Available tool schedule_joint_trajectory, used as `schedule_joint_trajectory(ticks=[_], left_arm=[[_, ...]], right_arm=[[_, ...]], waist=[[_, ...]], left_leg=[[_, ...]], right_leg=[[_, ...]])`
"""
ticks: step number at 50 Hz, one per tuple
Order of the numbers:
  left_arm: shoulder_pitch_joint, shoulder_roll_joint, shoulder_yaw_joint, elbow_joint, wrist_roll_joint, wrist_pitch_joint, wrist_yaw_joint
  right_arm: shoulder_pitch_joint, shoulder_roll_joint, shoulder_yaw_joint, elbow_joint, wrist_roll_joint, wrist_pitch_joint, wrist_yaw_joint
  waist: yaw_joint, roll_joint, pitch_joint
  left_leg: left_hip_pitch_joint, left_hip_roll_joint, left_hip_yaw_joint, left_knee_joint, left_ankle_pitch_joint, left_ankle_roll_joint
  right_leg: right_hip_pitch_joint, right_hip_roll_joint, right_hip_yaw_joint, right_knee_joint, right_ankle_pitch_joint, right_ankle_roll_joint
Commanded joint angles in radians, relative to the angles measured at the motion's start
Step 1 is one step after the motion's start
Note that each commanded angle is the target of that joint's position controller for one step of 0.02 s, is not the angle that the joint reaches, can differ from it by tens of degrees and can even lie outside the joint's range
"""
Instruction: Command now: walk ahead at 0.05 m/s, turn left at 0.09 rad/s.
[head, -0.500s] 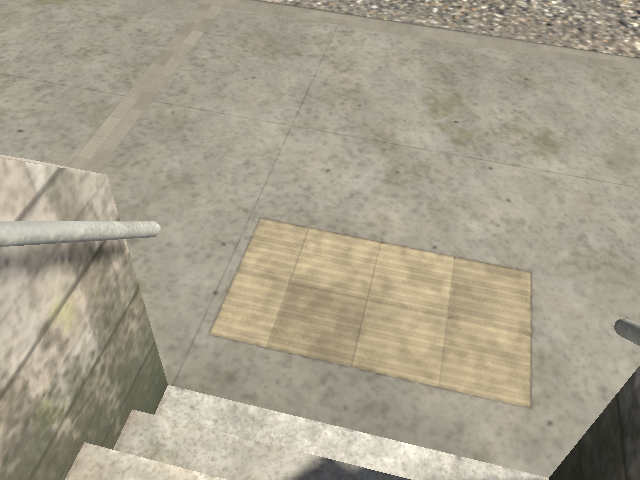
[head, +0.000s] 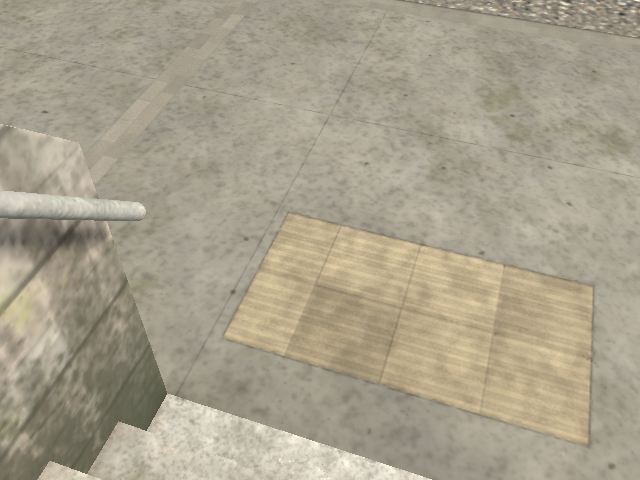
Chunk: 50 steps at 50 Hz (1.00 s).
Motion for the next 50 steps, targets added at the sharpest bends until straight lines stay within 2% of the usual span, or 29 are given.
schedule_joint_trajectory(ticks=[1, 2, 3, 4, 5, 6, 7, 8, 9, 10, 12, 14, 19, 21, 24, 25, 27, 28, 29, 30, 31, 32, 34, 36, 40, 43, 47, 49, 50], left_arm=[[0.046, 0.177, 0.005, -0.025, -0.015, 0.008, -0.07], [-0.062, 0.087, -0.034, -0.013, -0.031, 0.007, -0.081], [0.063, 0.047, -0.049, 0.018, -0.027, 0.006, -0.068], [0.146, 0.095, -0.046, 0.043, -0.022, 0.003, -0.053], [0.201, 0.115, -0.047, 0.056, -0.02, -0.002, -0.041], [0.139, 0.025, -0.084, 0.041, 0.005, -0.009, -0.02], [0.156, 0.033, -0.09, 0.023, -0.007, -0.005, -0.014], [0.175, 0.06, -0.089, 0.023, -0.006, -0.005, -0.014], [0.234, 0.083, -0.063, 0.046, -0.114, 0.019, 0.078], [0.278, 0.116, -0.058, 0.04, -0.102, 0.031, 0.108], [0.32, 0.107, -0.055, 0.04, -0.081, 0.049, 0.126], [0.3, 0.065, -0.062, 0.02, -0.066, 0.058, 0.127], [0.25, 0.031, -0.073, -0.009, -0.053, 0.071, 0.133], [0.256, 0.071, -0.06, -0.012, -0.053, 0.067, 0.125], [0.209, 0.086, -0.055, -0.035, -0.048, 0.068, 0.13], [0.22, 0.134, -0.038, -0.023, -0.074, 0.079, 0.124], [0.191, 0.132, -0.026, -0.023, -0.078, 0.087, 0.123], [0.189, 0.125, -0.02, -0.017, -0.082, 0.095, 0.129], [0.136, 0.109, -0.007, -0.035, -0.082, 0.11, 0.128], [0.084, 0.092, 0.001, -0.091, -0.086, 0.128, 0.121], [0.073, 0.096, 0.012, -0.116, -0.084, 0.14, 0.11], [0.092, 0.085, 0.017, -0.117, -0.083, 0.141, 0.095], [0.16, 0.031, 0.016, -0.067, -0.083, 0.141, 0.085], [-0.011, 0.055, 0.023, -0.125, -0.065, 0.158, 0.087], [-0.007, 0.034, 0.01, -0.148, -0.082, 0.177, 0.095], [0.059, 0.04, -0.001, -0.135, -0.088, 0.196, 0.087], [0.218, 0.054, -0.006, -0.098, -0.094, 0.205, 0.074], [0.337, 0.034, -0.016, -0.055, -0.074, 0.188, 0.058], [0.432, 0.016, -0.027, -0.03, -0.058, 0.171, 0.054]], right_arm=[[0.119, -0.032, -0.003, -0.103, 0.012, -0.027, 0.005], [0.139, 0.041, 0.033, -0.101, 0.019, -0.026, 0.006], [0.12, 0.041, 0.045, -0.08, 0.058, -0.031, 0.012], [0.137, -0.02, 0.044, -0.084, 0.069, -0.03, 0.022], [0.096, -0.067, 0.04, -0.094, 0.063, -0.027, 0.026], [-0.036, -0.06, 0.056, -0.167, 0.02, -0.037, 0.006], [-0.083, -0.062, 0.069, -0.174, 0.025, -0.047, 0.009], [-0.087, -0.093, 0.062, -0.178, 0.022, -0.052, 0.006], [-0.344, -0.138, 0.001, -0.199, 0.013, 0.038, -0.13], [-0.35, -0.114, 0.014, -0.217, 0.016, 0.068, -0.178], [-0.321, -0.051, 0.03, -0.181, 0.03, 0.099, -0.201], [-0.337, -0.047, 0.026, -0.171, 0.034, 0.108, -0.201], [-0.428, -0.032, 0.021, -0.175, 0.033, 0.116, -0.183], [-0.439, -0.032, 0.017, -0.186, 0.021, 0.127, -0.174], [-0.484, -0.044, 0.017, -0.212, 0.023, 0.129, -0.163], [-0.39, -0.021, 0.022, -0.198, 0.035, 0.136, -0.149], [-0.343, -0.022, 0.029, -0.194, 0.026, 0.131, -0.14], [-0.312, -0.012, 0.043, -0.202, 0.018, 0.122, -0.14], [-0.273, -0.036, 0.051, -0.197, 0.007, 0.122, -0.146], [-0.257, -0.128, 0.041, -0.197, -0.016, 0.123, -0.168], [-0.248, -0.165, 0.035, -0.193, -0.043, 0.125, -0.183], [-0.286, -0.164, 0.033, -0.189, -0.052, 0.119, -0.194], [-0.398, -0.101, 0.039, -0.206, -0.033, 0.115, -0.204], [-0.364, -0.112, 0.023, -0.214, -0.04, 0.123, -0.195], [-0.333, -0.103, 0.005, -0.189, -0.03, 0.127, -0.195], [-0.366, -0.141, -0.015, -0.208, -0.027, 0.129, -0.198], [-0.378, -0.14, -0.014, -0.216, -0.035, 0.129, -0.21], [-0.379, -0.102, -0.006, -0.202, -0.032, 0.13, -0.206], [-0.441, -0.074, -0.003, -0.21, -0.017, 0.13, -0.197]], waist=[[-0.06, -0.009, -0.049], [-0.143, 0.0, 0.077], [-0.079, 0.025, 0.125], [-0.048, 0.034, 0.144], [-0.016, 0.055, 0.156], [0.004, 0.059, 0.138], [0.045, 0.074, 0.05], [0.059, 0.046, 0.034], [0.076, 0.092, -0.021], [0.085, 0.094, -0.033], [0.073, -0.014, -0.038], [0.061, -0.083, -0.025], [0.048, -0.083, -0.003], [0.063, -0.089, 0.0], [0.071, -0.072, 0.026], [0.04, -0.138, 0.019], [0.018, -0.144, 0.049], [-0.004, -0.107, 0.045], [-0.041, 0.021, 0.088], [-0.068, 0.288, 0.158], [-0.064, 0.362, 0.149], [-0.038, 0.336, 0.148], [0.03, 0.223, 0.058], [-0.034, 0.169, 0.082], [0.003, 0.144, 0.083], [0.056, 0.153, 0.101], [0.142, 0.113, 0.109], [0.195, 0.064, 0.086], [0.256, -0.021, 0.103]], left_leg=[[-0.409, 0.113, -0.065, 0.013, 0.139, -0.043], [-0.235, 0.166, -0.092, -0.085, 0.386, -0.068], [-0.13, 0.118, -0.042, -0.097, 0.278, -0.089], [-0.125, 0.069, -0.051, -0.18, 0.201, -0.068], [-0.13, 0.05, -0.033, -0.251, 0.223, -0.055], [-0.289, 0.127, -0.08, -0.292, 0.313, -0.072], [-0.341, 0.111, -0.083, -0.306, 0.302, -0.076], [-0.338, 0.122, -0.08, -0.29, 0.267, -0.077], [-0.316, 0.081, 0.091, -0.229, 0.173, 0.039], [-0.363, 0.076, 0.078, -0.201, 0.13, 0.07], [-0.368, 0.075, 0.057, -0.107, 0.092, 0.095], [-0.363, 0.079, 0.042, -0.096, 0.113, 0.089], [-0.29, 0.077, 0.06, -0.106, 0.126, 0.064], [-0.277, 0.061, 0.076, 0.028, 0.126, 0.057], [-0.248, 0.075, 0.067, 0.035, 0.152, 0.046], [-0.101, 0.043, 0.149, 0.04, -0.03, 0.089], [0.041, 0.054, 0.149, -0.051, -0.011, 0.126], [0.156, 0.06, 0.131, -0.198, 0.027, 0.151], [0.194, 0.078, 0.024, -0.484, 0.157, 0.203], [0.111, 0.189, -0.336, -0.925, 0.109, 0.276], [0.052, 0.272, -0.651, -1.179, -0.061, 0.362], [0.019, 0.279, -0.684, -1.167, -0.031, 0.395], [-0.131, 0.259, -0.539, -1.041, -0.047, 0.368], [-0.224, 0.212, -0.461, -1.139, -0.261, 0.34], [-0.329, 0.204, -0.296, -1.056, -0.207, 0.287], [-0.413, 0.186, -0.206, -1.047, -0.239, 0.253], [-0.495, 0.142, -0.068, -0.918, -0.284, 0.225], [-0.496, 0.092, 0.053, -0.688, -0.227, 0.21], [-0.495, 0.009, 0.175, -0.394, -0.116, 0.188]], right_leg=[[0.276, -0.404, 0.311, 0.21, 1.219, -0.26], [-0.043, -0.401, 0.298, 0.063, 0.95, -0.262], [-0.11, -0.334, 0.158, 0.024, 0.901, -0.169], [-0.104, -0.23, 0.09, 0.063, 0.751, -0.136], [-0.089, -0.17, 0.077, 0.05, 0.64, -0.088], [-0.01, -0.174, 0.154, 0.114, 0.566, -0.093], [0.141, -0.165, 0.152, 0.134, 0.613, -0.079], [0.158, -0.156, 0.17, 0.149, 0.594, -0.074], [0.219, -0.23, 0.178, 0.23, 0.896, -0.139], [0.288, -0.232, 0.196, 0.264, 1.018, -0.146], [0.266, -0.236, 0.229, 0.276, 0.992, -0.161], [0.202, -0.234, 0.247, 0.273, 0.899, -0.179], [0.056, -0.228, 0.281, 0.188, 0.613, -0.202], [0.021, -0.248, 0.317, 0.14, 0.458, -0.228], [-0.04, -0.262, 0.315, 0.087, 0.306, -0.242], [-0.14, -0.261, 0.252, 0.0, 0.38, -0.218], [-0.219, -0.226, 0.17, -0.02, 0.394, -0.176], [-0.283, -0.18, 0.087, 0.011, 0.394, -0.127], [-0.362, -0.11, -0.005, 0.071, 0.251, -0.068], [-0.438, -0.012, -0.046, 0.173, -0.131, -0.009], [-0.41, 0.019, 0.082, 0.18, -0.396, -0.002], [-0.375, 0.002, 0.187, 0.209, -0.365, -0.021], [-0.161, -0.005, 0.201, 0.279, -0.018, -0.045], [-0.135, 0.064, 0.144, 0.369, -0.069, -0.028], [-0.018, 0.065, 0.075, 0.374, 0.079, 0.001], [0.147, 0.031, 0.013, 0.287, 0.181, 0.001], [0.337, 0.008, -0.078, 0.157, 0.156, 0.0], [0.38, 0.013, -0.103, 0.159, 0.043, -0.002], [0.355, -0.001, -0.078, 0.125, -0.01, -0.007]])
